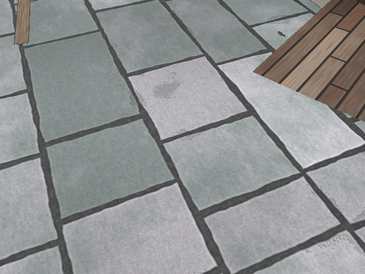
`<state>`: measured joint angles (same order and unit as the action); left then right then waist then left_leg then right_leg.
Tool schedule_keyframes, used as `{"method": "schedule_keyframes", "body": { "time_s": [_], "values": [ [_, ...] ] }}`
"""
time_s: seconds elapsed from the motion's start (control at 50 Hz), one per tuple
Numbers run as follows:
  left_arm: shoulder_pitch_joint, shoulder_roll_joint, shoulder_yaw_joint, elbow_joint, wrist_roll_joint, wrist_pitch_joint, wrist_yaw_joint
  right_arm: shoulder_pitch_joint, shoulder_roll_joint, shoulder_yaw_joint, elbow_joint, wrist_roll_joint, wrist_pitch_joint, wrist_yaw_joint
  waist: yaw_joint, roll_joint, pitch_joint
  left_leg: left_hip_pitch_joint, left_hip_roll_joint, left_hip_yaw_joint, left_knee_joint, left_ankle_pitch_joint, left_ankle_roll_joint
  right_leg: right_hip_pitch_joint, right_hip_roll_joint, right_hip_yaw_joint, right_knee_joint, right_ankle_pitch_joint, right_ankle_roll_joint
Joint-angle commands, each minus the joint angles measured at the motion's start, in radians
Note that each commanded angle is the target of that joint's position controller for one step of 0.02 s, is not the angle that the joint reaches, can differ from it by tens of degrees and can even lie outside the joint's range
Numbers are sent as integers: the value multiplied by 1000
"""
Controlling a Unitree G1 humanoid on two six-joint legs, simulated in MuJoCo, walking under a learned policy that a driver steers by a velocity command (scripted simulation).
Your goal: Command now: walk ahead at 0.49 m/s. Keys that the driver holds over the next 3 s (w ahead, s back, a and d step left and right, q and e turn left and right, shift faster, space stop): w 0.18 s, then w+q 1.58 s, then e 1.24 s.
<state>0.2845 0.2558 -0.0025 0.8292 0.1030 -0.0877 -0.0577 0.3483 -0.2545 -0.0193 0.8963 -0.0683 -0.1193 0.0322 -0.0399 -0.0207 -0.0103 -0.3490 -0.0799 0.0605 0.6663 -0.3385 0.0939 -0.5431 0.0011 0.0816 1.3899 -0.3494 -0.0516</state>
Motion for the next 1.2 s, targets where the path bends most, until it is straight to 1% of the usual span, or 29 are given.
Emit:
{"method": "schedule_keyframes", "body": {
  "time_s": [0.02,0.06,0.1,0.16,0.22,0.28,0.3,0.32,0.36,0.38,0.4,0.42,0.44,0.46,0.5,0.52,0.58,0.66,0.74,0.78,0.8,0.82,0.84,0.86,0.88,0.92,0.98,1.1,1.2],
  "values": [
    [5,11,-14,-77,9,17,12,-127,28,28,-73,2,-22,-11,75,25,43,-106,287,-389,-418,84,239,-150,-123,39,-176,82,5],
    [-48,-9,-29,-106,-2,19,1,-43,-23,17,-23,-8,-34,-19,38,14,21,-128,230,-250,-400,160,205,-71,-134,-36,-390,171,38],
    [-35,-20,-39,-106,17,13,-27,5,-56,11,-14,-37,-36,-15,33,16,2,-185,183,-188,-299,189,182,2,-104,-63,-355,419,17],
    [-229,36,-25,-141,8,8,-13,239,3,35,42,-5,-38,-46,-100,15,45,209,199,-265,-95,62,165,-352,-151,18,-756,813,43],
    [-318,20,-33,-181,0,35,-9,265,-26,47,48,-21,-14,9,-89,57,123,-177,192,-278,-127,-148,178,64,-89,-98,-807,799,43],
    [-370,40,-41,-204,12,48,0,287,-62,37,66,14,-14,21,-93,13,181,-18,209,-365,-42,-212,155,73,-108,-55,-978,671,55],
    [-412,86,9,-209,-201,7,9,216,-117,-22,57,139,35,-39,-93,-20,198,58,203,-372,44,-2,101,67,-56,-9,-1060,619,43],
    [-322,79,10,-163,-212,-18,12,241,-104,-15,79,131,70,-65,-60,-52,136,136,175,-318,204,101,69,145,-72,-19,-1158,731,31],
    [62,93,40,-52,-142,-33,12,251,-38,-8,87,89,84,-67,102,-8,-58,-94,71,-218,635,38,3,658,-119,-53,-1018,898,-2],
    [282,116,50,18,-116,-20,9,371,76,10,116,96,73,-55,150,-132,-272,-455,-5,-212,1045,-527,-42,1140,-303,55,-657,1248,-87],
    [345,166,73,38,-135,-4,6,408,19,13,65,133,47,-48,171,-221,-442,-606,61,-268,1230,-488,-64,1261,-445,263,-638,1036,-188],
    [326,229,103,57,-147,15,13,309,2,5,-6,168,23,-47,177,-265,-449,-738,110,-249,1251,-347,-72,1188,-529,462,-841,401,-283],
    [248,179,95,63,-129,25,35,139,-23,-9,-52,175,25,-71,172,-98,-283,-800,138,-154,1267,-196,-98,972,-516,493,-1023,66,-280],
    [125,120,72,46,-115,17,48,38,-33,-19,-92,152,39,-89,123,0,-149,-767,155,-109,1286,-104,-106,737,-508,474,-1111,30,-277],
    [-62,25,43,45,-109,-17,47,20,5,-30,-89,108,74,-93,8,14,39,-615,216,-213,1010,55,-84,368,-426,294,-1150,171,-182],
    [-134,6,36,41,-106,-17,44,27,40,-33,-91,110,89,-89,-35,-33,122,-495,225,-215,809,81,-92,173,-333,90,-1186,225,-110],
    [-101,68,56,68,-77,-20,75,-39,24,-46,-129,85,82,-71,-28,-89,84,-319,208,-155,411,291,-113,131,-232,-109,-1201,363,-102],
    [-39,157,93,85,-113,-13,104,-202,19,-40,-194,86,87,-19,22,-38,58,-297,194,-114,139,393,-63,308,-294,-138,-1221,406,-103],
    [45,167,115,111,-133,19,96,-348,-15,-47,-264,87,95,5,72,2,87,-373,174,-66,39,238,-1,529,-332,-182,-1150,408,-65],
    [39,204,127,102,-128,34,91,-322,-49,-62,-273,83,98,11,42,-27,38,-217,100,20,1,119,29,539,-308,-246,-1007,672,-35],
    [25,206,125,95,-125,41,90,-203,-86,-85,-239,83,98,10,-25,-14,-28,-31,39,65,-48,136,53,507,-268,-293,-818,823,-12],
    [30,181,113,80,-106,39,91,4,-174,-128,-182,92,101,-4,-112,44,-130,311,46,-29,-53,195,105,295,-223,-314,-524,761,33],
    [77,56,66,7,-72,7,74,65,-330,-157,-170,105,95,-13,-53,330,-224,685,328,-616,-186,50,290,-185,-31,-277,-93,-40,108],
    [-11,108,71,-8,-108,-47,58,150,-287,-138,-192,90,87,-17,-111,265,-399,818,412,-923,-364,-29,342,-323,23,-18,48,-219,90],
    [-97,150,85,-30,-146,-70,53,118,-232,-121,-180,68,77,-21,-115,206,-285,784,396,-792,-361,78,290,-438,-22,1,54,-140,65],
    [-123,141,86,-23,-108,-73,71,-67,-167,-103,-216,81,67,-25,-18,47,-139,443,315,-552,-347,298,217,-299,-101,-1,-143,8,51],
    [-102,127,100,-31,-97,-23,75,-155,-133,-94,-238,77,54,-26,65,49,-90,186,255,-438,-411,441,199,-101,-118,-7,-296,58,68],
    [-322,55,80,-113,-94,-16,66,-42,-153,-104,-188,96,55,-56,9,77,-18,99,168,-327,-421,402,141,-46,-30,-26,-737,402,94],
    [-424,83,81,-167,-111,-26,49,28,-141,-106,-149,102,60,-55,-28,102,7,155,193,-423,-366,280,115,12,4,2,-884,429,71]
  ]
}}
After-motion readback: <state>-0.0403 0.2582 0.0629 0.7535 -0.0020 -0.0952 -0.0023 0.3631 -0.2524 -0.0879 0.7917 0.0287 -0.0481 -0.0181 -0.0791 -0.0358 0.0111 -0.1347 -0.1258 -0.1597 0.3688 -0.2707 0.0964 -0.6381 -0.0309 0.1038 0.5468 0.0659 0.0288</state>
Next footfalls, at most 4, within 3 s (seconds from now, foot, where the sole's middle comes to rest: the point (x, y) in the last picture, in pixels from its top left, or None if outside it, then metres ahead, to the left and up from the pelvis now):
0.36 right None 0.39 -0.16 -0.89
0.82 left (146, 265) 0.60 0.16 -0.89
1.30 right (155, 194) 0.94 0.13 -0.89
1.82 left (69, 196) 0.94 0.53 -0.89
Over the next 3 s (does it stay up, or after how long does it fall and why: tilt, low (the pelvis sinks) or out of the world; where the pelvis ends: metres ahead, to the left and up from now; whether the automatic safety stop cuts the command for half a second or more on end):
stays up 1.04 0.49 -0.11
